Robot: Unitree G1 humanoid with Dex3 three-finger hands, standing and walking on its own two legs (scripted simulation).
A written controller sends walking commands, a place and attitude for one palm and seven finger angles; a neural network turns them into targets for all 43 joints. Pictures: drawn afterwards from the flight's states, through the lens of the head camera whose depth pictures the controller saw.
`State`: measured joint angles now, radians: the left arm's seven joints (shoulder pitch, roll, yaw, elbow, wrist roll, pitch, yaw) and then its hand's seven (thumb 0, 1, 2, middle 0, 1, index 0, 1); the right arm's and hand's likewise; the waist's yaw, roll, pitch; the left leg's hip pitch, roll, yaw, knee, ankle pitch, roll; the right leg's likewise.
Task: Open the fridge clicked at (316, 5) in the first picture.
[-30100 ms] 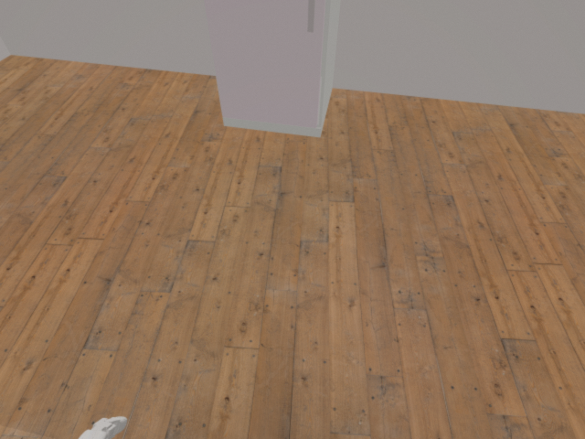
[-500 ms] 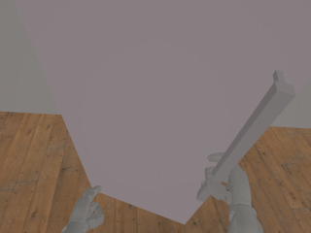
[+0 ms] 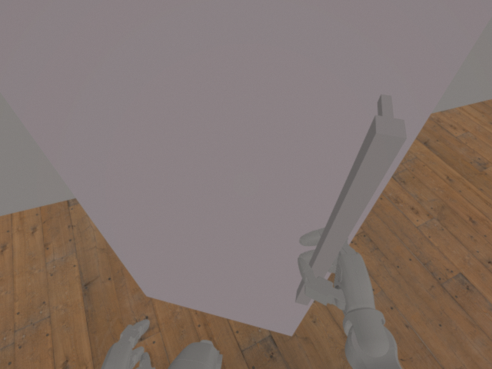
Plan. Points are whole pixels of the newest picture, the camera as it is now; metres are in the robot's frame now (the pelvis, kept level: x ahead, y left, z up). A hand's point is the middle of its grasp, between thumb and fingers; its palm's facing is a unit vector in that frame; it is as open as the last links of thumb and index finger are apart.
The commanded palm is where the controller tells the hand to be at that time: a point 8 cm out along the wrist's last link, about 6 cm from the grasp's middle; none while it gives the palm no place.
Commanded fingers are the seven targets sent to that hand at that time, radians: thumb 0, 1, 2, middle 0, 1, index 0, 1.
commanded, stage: walk backward, drawing the door open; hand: right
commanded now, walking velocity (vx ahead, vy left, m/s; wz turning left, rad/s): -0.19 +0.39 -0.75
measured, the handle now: (329, 234) +0.31 -0.09 +0.08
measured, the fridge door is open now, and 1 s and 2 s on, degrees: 34 61 71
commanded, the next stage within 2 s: stop walking and hold the door back in 1.18 s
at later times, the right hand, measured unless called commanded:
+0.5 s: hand (269, 356) +0.15 -0.01 +0.03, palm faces +0.31 +0.94 -0.16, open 6.4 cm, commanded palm +0.10 -0.05 +0.02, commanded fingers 0.00 -0.90 -0.90 0.45 1.40 0.45 1.40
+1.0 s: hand out of the picture +0.06 +0.07 +0.02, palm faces +0.73 +0.66 -0.17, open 6.0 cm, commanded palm +0.00 +0.05 +0.02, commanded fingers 0.00 -0.90 -0.90 0.45 1.40 0.45 1.40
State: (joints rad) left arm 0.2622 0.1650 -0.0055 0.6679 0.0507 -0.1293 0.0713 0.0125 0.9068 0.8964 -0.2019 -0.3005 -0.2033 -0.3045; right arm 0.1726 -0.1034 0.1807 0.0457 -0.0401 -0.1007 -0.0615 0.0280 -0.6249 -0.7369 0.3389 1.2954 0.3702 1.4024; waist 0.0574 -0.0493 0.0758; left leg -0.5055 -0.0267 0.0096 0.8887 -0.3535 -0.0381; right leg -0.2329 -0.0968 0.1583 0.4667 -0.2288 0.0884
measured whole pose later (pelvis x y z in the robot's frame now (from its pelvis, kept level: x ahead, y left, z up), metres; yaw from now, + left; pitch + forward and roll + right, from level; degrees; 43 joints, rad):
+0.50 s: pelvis -0.07 +0.20 +0.00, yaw -23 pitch -1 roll +2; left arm 0.19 0.16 0.00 0.63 0.06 -0.13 0.10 0.01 0.91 0.90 -0.20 -0.30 -0.20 -0.30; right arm 0.14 -0.15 0.06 -0.01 -0.04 -0.10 -0.04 0.03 -0.63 -0.80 0.38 1.32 0.32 1.40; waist 0.05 -0.02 0.14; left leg -0.57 -0.02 0.04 1.10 -0.35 -0.05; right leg -0.28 -0.10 0.04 0.56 -0.26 0.04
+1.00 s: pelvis -0.04 +0.37 -0.02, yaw -42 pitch +0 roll +0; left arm 0.14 0.21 0.03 0.61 0.03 -0.10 0.13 0.01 0.91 0.90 -0.20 -0.30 -0.20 -0.30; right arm 0.16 -0.22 -0.06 -0.06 0.02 -0.12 -0.09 0.03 -0.64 -0.80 0.39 1.33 0.40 1.40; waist 0.03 0.06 0.12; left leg -0.43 0.06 0.14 0.87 -0.44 -0.01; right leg -0.31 -0.02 -0.13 0.65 -0.31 -0.03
